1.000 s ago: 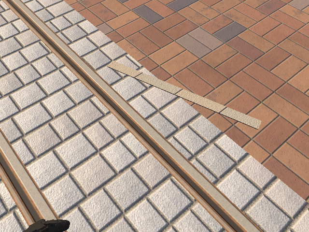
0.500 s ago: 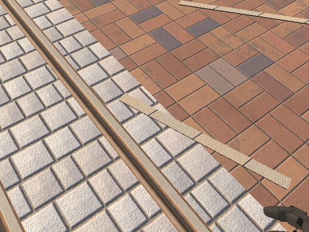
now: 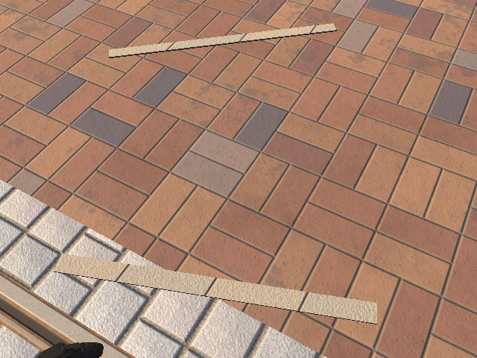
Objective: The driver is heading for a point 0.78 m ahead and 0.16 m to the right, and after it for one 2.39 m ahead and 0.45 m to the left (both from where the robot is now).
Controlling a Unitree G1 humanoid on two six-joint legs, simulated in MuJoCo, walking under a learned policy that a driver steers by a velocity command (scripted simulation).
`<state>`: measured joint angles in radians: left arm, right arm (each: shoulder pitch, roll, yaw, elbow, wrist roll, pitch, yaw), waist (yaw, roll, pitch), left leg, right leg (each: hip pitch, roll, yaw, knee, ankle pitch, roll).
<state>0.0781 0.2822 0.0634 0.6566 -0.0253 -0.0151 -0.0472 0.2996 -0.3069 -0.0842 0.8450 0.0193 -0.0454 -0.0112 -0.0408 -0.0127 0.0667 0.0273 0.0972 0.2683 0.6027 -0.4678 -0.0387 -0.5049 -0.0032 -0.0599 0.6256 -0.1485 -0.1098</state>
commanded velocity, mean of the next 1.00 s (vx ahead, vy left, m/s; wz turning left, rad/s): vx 0.19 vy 0.00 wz -0.53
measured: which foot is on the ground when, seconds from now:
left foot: down 0.00-0.00, up 0.02-0.42, down 0.44-0.88, up 0.90-1.00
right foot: down 0.00-0.44, up 0.46-0.86, down 0.88-1.00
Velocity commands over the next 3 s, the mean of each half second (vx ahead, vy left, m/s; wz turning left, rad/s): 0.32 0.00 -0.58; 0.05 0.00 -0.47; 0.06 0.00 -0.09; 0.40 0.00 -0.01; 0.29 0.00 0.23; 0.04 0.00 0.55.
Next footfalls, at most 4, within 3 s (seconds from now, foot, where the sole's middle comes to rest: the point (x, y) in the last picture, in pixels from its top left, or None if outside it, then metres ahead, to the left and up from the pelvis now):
0.44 left None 0.43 0.07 -0.75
0.88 right None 0.25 -0.14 -0.75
1.20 left None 0.36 0.07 -0.75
1.94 left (259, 282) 0.65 -0.04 -0.75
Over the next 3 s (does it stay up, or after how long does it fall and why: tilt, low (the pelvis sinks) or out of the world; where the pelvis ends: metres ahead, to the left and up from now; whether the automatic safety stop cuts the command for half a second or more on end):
stays up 0.71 -0.13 0.03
